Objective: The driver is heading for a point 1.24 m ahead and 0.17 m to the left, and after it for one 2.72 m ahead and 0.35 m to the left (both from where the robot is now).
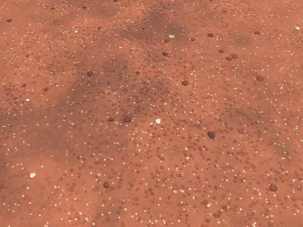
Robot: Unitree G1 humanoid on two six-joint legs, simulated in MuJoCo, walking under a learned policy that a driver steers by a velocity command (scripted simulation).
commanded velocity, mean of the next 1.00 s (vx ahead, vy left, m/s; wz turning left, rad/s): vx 0.50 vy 0.00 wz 0.36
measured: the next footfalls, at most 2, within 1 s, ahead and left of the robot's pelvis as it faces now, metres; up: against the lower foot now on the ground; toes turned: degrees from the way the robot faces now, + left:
right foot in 0.36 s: +0.41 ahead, -0.12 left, +0.00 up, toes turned +17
left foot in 0.86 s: +0.58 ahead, +0.22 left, +0.00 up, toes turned +22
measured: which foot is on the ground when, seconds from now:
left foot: down 0.00-0.38, up 0.40-0.84, down 0.86-1.00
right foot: up 0.00-0.34, down 0.36-0.86, up 0.88-1.00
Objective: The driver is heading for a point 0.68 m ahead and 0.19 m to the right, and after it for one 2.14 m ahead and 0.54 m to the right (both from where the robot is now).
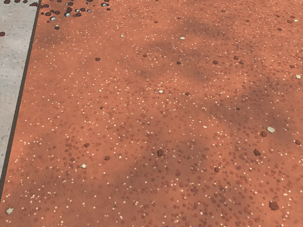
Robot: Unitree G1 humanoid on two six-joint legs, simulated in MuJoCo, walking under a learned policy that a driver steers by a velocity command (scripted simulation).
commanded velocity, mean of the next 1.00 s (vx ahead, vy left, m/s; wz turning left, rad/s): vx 0.50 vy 0.00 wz -0.06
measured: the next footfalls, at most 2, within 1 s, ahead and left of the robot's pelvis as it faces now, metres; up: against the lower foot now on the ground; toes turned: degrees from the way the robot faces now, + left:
right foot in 0.36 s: +0.38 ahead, -0.15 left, +0.00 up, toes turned -2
left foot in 0.90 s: +0.67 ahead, +0.09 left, +0.00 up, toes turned -3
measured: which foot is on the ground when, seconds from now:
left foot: down 0.00-0.38, up 0.40-0.88, down 0.90-1.00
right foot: up 0.00-0.34, down 0.36-0.92, up 0.94-1.00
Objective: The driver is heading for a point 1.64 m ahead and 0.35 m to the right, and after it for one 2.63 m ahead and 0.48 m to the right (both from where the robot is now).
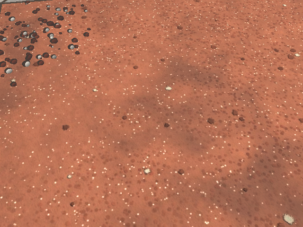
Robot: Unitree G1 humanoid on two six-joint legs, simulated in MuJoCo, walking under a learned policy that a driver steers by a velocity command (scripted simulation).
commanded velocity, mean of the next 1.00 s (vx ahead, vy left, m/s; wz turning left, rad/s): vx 0.50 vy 0.00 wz -0.39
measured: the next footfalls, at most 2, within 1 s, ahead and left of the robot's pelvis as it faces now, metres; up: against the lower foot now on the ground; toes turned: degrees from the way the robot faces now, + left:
right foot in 0.42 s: +0.36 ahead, -0.17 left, +0.00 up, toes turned -18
left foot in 0.94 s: +0.73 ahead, -0.08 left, +0.00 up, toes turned -23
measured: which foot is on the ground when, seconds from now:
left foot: down 0.00-0.44, up 0.46-0.92, down 0.94-1.00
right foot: up 0.00-0.40, down 0.42-0.94, up 0.96-1.00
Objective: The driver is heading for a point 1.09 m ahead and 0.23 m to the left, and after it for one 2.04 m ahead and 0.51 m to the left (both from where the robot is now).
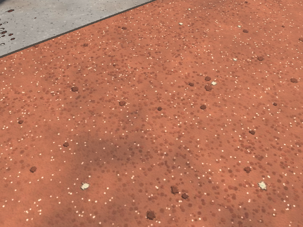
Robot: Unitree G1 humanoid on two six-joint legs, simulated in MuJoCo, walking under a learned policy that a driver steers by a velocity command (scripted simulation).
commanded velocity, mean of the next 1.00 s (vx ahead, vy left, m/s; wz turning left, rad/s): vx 0.50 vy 0.00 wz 0.05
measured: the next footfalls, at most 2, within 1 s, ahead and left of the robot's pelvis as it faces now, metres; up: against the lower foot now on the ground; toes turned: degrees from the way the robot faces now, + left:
right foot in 0.48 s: +0.45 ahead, -0.13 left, +0.00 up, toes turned -1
left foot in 1.00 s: +0.74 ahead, +0.12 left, +0.00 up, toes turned +9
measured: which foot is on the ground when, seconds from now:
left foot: down 0.00-0.50, up 0.52-0.98, down 1.00-1.00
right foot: up 0.00-0.46, down 0.48-1.00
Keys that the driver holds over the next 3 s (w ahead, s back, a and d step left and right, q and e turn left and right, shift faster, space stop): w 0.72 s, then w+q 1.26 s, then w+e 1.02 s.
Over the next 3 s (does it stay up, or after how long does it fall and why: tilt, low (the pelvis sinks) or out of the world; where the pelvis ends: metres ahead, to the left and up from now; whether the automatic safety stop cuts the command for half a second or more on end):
stays up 1.57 0.52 0.01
